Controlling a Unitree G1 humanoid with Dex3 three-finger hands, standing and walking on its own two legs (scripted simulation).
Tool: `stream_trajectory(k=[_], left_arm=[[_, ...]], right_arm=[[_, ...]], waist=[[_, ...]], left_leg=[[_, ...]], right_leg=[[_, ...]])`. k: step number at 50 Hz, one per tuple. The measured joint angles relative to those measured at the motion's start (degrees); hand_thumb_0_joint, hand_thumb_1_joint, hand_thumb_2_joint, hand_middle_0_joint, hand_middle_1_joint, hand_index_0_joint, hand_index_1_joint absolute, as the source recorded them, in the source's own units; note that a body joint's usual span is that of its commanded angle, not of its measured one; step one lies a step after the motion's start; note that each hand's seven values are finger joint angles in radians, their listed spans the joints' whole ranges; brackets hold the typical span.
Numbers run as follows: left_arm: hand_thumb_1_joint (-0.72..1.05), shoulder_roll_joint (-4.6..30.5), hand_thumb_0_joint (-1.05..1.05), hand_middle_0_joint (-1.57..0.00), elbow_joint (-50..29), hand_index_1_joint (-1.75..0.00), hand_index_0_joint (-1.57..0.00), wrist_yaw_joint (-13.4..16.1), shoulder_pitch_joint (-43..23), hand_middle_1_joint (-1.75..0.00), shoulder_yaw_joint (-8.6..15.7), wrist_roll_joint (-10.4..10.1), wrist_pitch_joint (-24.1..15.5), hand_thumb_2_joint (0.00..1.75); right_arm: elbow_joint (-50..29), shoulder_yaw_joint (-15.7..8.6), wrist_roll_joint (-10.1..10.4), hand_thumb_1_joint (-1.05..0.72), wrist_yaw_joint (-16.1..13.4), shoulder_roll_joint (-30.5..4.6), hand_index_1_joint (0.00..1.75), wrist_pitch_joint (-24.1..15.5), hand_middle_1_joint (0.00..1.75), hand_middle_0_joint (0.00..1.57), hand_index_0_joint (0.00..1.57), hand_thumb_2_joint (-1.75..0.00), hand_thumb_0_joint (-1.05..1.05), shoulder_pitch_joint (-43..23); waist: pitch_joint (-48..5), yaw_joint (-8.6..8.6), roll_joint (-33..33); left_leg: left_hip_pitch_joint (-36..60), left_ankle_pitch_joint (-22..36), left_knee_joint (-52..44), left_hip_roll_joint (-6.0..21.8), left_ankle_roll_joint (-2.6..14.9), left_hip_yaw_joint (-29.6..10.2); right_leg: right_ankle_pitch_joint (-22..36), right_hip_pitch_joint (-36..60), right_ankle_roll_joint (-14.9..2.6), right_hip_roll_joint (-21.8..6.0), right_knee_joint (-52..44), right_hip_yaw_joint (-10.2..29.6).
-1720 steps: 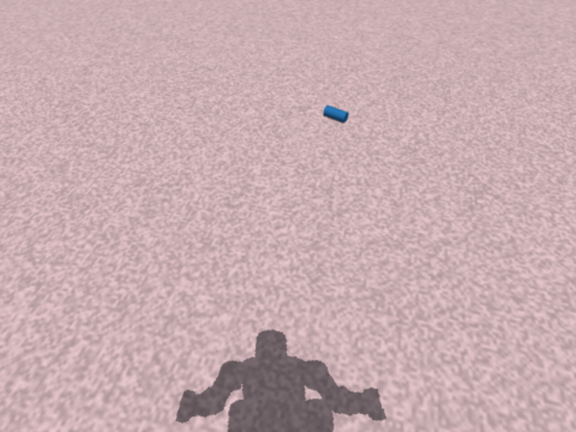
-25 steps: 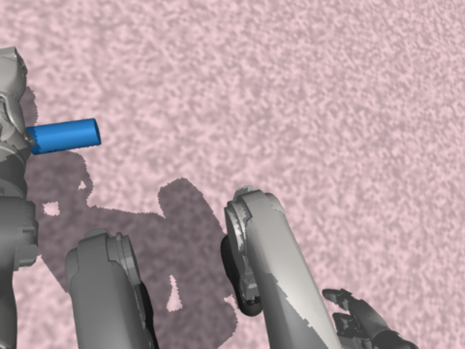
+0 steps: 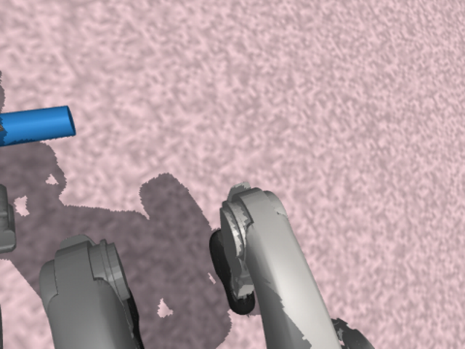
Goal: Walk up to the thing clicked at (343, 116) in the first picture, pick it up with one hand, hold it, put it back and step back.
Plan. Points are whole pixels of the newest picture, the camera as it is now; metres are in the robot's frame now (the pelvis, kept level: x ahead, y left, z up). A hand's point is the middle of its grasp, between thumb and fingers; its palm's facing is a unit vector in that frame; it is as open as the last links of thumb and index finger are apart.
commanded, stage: home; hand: left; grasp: from above
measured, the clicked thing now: (34, 125) +0.56 +0.22 -0.30
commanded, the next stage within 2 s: none
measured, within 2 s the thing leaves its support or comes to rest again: neither
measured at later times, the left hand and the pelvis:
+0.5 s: hand out of the picture +0.38 +0.26 +0.03, palm faces -0.29 -0.60 -0.74, open 8.0 cm; pelvis +0.00 +0.00 +0.13, yaw +4 degrees
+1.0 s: hand out of the picture +0.27 +0.20 +0.23, palm faces +0.10 -0.95 -0.28, open 7.4 cm; pelvis +0.04 -0.01 +0.32, yaw +7 degrees
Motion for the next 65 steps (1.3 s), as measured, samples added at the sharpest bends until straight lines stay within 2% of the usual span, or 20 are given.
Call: stream_trajectory(k=[4, 8, 11, 15, 20, 25, 29, 32, 37, 43, 49, 53, 59, 65], left_arm=[[-0.34, -0.62, 0.0, -0.24, -3.1, -0.85, -0.22, -4.72, 1.76, -0.82, 0.81, -3.09, 1.8, 0.94], [-0.2, -2.67, 0.0, -0.25, -11.43, -0.79, -0.22, -10.23, 6.97, -0.76, 2.51, -7.21, 2.12, 0.96], [-0.04, -5.73, 0.0, -0.25, -20.26, -0.72, -0.23, -13.99, 13.54, -0.7, 3.81, -12.17, 2.2, 0.97], [0.21, -9.97, 0.0, -0.25, -33.56, -0.64, -0.23, -17.05, 24.41, -0.62, 4.75, -20.48, 3.18, 0.98], [0.5, -13.43, 0.0, -0.24, -43.5, -0.5, -0.23, -17.88, 34.39, -0.49, 3.0, -30.14, 6.19, 0.96], [0.72, -16.75, 0.0, -0.22, -49.31, -0.39, -0.22, -17.65, 42.24, -0.38, 0.46, -38.57, 9.7, 0.93], [0.81, -19.98, 0.0, -0.22, -52.6, -0.34, -0.22, -16.67, 48.51, -0.34, -1.12, -44.45, 12.3, 0.91], [0.85, -22.47, 0.0, -0.22, -54.67, -0.33, -0.22, -15.41, 52.89, -0.32, -1.46, -48.43, 13.98, 0.9], [0.88, -25.72, 0.01, -0.22, -57.67, -0.31, -0.21, -13.26, 58.9, -0.3, -0.56, -55.18, 16.04, 0.9], [0.9, -27.98, 0.01, -0.21, -63.32, -0.3, -0.21, -12.61, 66.72, -0.3, 1.2, -63.52, 18.55, 0.9], [0.9, -30.17, 0.01, -0.21, -69.94, -0.3, -0.21, -12.85, 75.51, -0.3, 2.75, -69.41, 21.43, 0.9], [0.9, -31.23, 0.01, -0.21, -74.63, -0.3, -0.21, -13.23, 81.22, -0.3, 3.66, -72.0, 23.01, 0.9], [0.91, -31.85, 0.01, -0.21, -83.04, -0.3, -0.2, -14.1, 90.37, -0.3, 3.76, -73.91, 25.27, 0.9], [0.91, -31.79, 0.01, -0.2, -90.17, -0.3, -0.2, -15.4, 98.11, -0.3, 3.2, -74.0, 26.42, 0.9]], right_arm=[[-0.82, -0.34, 0.46, -0.91, 0.44, 0.8, 0.3, 0.93, 0.3, 0.2, 0.2, -0.9, 0.0, 0.48], [-3.1, -1.81, 1.61, -0.91, 0.76, 0.3, 0.3, 2.59, 0.3, 0.21, 0.2, -0.89, 0.0, 1.66], [-4.47, -3.75, 2.92, -0.9, 1.0, -0.61, 0.3, 4.1, 0.3, 0.21, 0.2, -0.89, 0.0, 2.67], [-4.76, -6.72, 4.7, -0.9, 0.52, -1.95, 0.3, 6.02, 0.3, 0.21, 0.2, -0.89, 0.0, 2.45], [-4.54, -9.6, 6.11, -0.91, -1.22, -2.72, 0.3, 6.3, 0.3, 0.2, 0.2, -0.89, 0.0, -0.72], [-5.27, -10.9, 7.22, -0.91, -3.28, -2.67, 0.3, 4.18, 0.29, 0.2, 0.2, -0.9, 0.0, -4.33], [-5.44, -10.56, 8.17, -0.91, -4.88, -1.71, 0.3, 1.82, 0.29, 0.2, 0.2, -0.9, 0.0, -6.56], [-5.24, -9.79, 8.82, -0.91, -6.0, -0.45, 0.3, 0.06, 0.29, 0.2, 0.2, -0.9, 0.0, -7.47], [-4.78, -8.31, 9.4, -0.91, -7.56, 1.9, 0.3, -2.52, 0.29, 0.2, 0.2, -0.9, 0.0, -7.74], [-4.75, -7.17, 9.58, -0.91, -8.96, 3.63, 0.3, -4.45, 0.29, 0.2, 0.2, -0.9, 0.0, -5.84], [-4.53, -6.54, 9.83, -0.91, -11.24, 3.6, 0.3, -5.88, 0.3, 0.2, 0.2, -0.9, 0.0, -2.13], [-4.78, -6.43, 9.82, -0.91, -12.9, 3.29, 0.3, -7.01, 0.3, 0.2, 0.2, -0.9, 0.01, 0.29], [-6.31, -6.73, 9.61, -0.91, -14.76, 2.98, 0.3, -8.68, 0.3, 0.2, 0.2, -0.9, 0.01, 3.04], [-7.79, -7.12, 9.13, -0.91, -15.93, 2.74, 0.3, -10.66, 0.3, 0.2, 0.2, -0.9, 0.01, 3.96]], waist=[[-0.51, 1.03, 1.64], [-1.09, 3.37, 3.21], [-2.59, 5.88, 4.13], [-5.55, 9.54, 4.66], [-8.02, 13.29, 3.54], [-9.48, 15.53, 2.43], [-10.37, 16.12, 1.82], [-10.94, 16.18, 1.49], [-10.7, 15.88, 1.13], [-9.13, 15.62, 1.04], [-8.55, 15.88, 1.2], [-8.29, 16.14, 1.41], [-7.97, 16.67, 1.89], [-8.74, 17.6, 2.54]], left_leg=[[1.25, -1.1, -0.84, 0.1, 0.34, 0.11], [3.19, -1.52, -2.75, 0.0, 0.52, 0.2], [5.33, -1.52, -5.11, -0.16, 0.65, 0.63], [9.56, -1.3, -9.48, -0.16, 0.88, 1.43], [16.77, -0.14, -16.31, 0.2, 0.9, 2.15], [25.1, 1.32, -23.79, 0.5, 0.62, 2.32], [32.63, 2.21, -29.95, 0.74, 0.35, 2.46], [38.53, 2.72, -34.47, 0.96, 0.15, 2.61], [48.08, 3.71, -41.64, 1.4, -0.15, 2.81], [59.06, 5.37, -50.47, 2.12, -0.3, 3.07], [69.8, 7.24, -59.67, 2.61, -0.34, 3.33], [76.65, 8.33, -65.25, 2.83, -0.32, 3.33], [86.29, 9.83, -72.96, 3.16, -0.16, 3.46], [92.69, 10.65, -78.05, 3.18, 0.13, 3.68]], right_leg=[[-1.17, 1.43, 0.01, -0.14, -0.94, -0.05], [-1.87, 3.67, -0.07, -0.51, -2.83, -0.18], [-2.28, 5.9, -0.07, -0.95, -4.85, 0.02], [-2.46, 9.98, 0.12, -1.39, -8.63, 0.46], [-1.48, 16.76, -0.12, -1.54, -14.83, 0.7], [-0.19, 24.89, -0.63, -1.65, -21.91, 0.42], [0.56, 32.22, -0.83, -1.72, -27.66, 0.24], [0.94, 37.9, -1.05, -1.71, -31.81, 0.14], [1.72, 47.12, -1.45, -1.55, -38.44, -0.01], [3.39, 57.87, -1.79, -1.08, -47.06, -0.15], [5.28, 68.64, -1.9, -0.78, -56.28, -0.29], [6.34, 75.63, -1.94, -0.66, -61.98, -0.52], [7.94, 85.49, -1.9, -0.43, -70.02, -0.7], [8.86, 92.08, -1.7, -0.46, -75.41, -0.69]])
